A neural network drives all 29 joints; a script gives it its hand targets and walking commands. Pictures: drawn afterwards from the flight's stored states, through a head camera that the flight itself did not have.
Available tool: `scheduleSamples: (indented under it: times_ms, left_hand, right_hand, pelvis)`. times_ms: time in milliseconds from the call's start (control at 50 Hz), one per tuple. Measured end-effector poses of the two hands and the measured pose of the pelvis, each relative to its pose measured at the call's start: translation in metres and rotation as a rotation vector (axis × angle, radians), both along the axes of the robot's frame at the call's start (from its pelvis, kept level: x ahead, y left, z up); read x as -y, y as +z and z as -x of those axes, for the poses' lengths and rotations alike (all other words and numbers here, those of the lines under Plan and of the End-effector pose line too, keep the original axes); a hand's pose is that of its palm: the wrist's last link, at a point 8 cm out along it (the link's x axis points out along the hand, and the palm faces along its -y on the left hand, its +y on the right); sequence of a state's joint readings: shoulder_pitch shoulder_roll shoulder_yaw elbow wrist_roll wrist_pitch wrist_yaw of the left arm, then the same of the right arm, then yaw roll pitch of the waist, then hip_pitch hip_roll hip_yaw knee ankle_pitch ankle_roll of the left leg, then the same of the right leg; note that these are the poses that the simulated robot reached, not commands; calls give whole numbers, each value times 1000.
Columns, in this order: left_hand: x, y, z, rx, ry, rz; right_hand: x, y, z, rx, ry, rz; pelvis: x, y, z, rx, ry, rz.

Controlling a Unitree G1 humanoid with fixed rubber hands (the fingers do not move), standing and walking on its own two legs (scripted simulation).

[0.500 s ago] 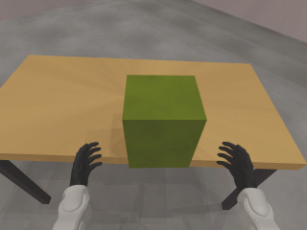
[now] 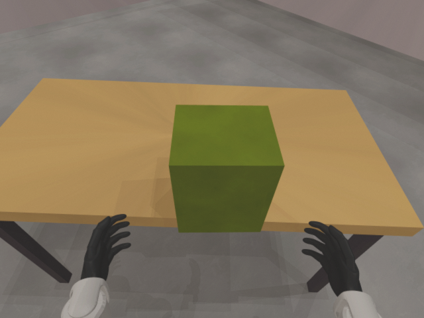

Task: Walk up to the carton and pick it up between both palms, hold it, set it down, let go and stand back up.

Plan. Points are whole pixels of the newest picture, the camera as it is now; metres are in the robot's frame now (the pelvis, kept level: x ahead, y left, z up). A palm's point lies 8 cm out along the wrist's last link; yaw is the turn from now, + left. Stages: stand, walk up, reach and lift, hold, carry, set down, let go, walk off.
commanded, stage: set down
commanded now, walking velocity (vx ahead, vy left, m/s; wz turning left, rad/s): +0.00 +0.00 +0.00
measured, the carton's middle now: (220, 172) +0.43 +0.01 +0.02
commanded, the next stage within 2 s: let go in 1.22 s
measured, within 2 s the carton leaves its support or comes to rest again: neither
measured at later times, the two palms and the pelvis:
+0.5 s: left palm (100, 279) +0.20 +0.22 -0.01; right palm (339, 290) +0.20 -0.19 +0.00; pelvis +0.01 +0.00 +0.00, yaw +0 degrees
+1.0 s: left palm (100, 296) +0.18 +0.23 -0.06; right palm (338, 306) +0.18 -0.20 -0.04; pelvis +0.02 +0.00 +0.00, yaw +0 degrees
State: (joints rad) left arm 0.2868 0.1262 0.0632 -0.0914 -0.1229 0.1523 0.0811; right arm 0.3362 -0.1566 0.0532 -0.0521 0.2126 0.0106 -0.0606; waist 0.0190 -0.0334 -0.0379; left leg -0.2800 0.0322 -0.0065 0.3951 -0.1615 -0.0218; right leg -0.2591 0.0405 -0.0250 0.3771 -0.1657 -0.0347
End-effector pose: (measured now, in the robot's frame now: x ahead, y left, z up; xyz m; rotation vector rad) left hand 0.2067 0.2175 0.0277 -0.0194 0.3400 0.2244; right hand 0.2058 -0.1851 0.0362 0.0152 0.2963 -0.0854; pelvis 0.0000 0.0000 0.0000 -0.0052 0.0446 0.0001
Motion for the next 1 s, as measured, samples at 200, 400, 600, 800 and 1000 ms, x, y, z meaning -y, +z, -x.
scheduleSamples:
  times_ms: [200,400,600,800,1000]
  left_hand:
    - [-4,-26,4,-120,-12,19]
    - [-7,-33,5,-140,-20,14]
    - [-7,-62,17,-256,-16,20]
    - [-11,-73,21,-298,-22,3]
    - [-12,-85,24,-360,-28,-7]
  right_hand:
    - [2,-16,2,-90,-3,39]
    - [4,-28,4,-122,-6,52]
    - [12,-52,18,-211,-13,81]
    - [16,-69,25,-270,-12,107]
    - [18,-77,26,-287,3,128]
  pelvis:
    - [-2,0,-3,-4,2,-1]
    - [-3,0,-7,-10,3,-1]
    - [-2,0,-8,-12,3,-2]
    - [-2,1,-12,-17,3,-2]
    - [-2,1,-16,-23,3,-2]
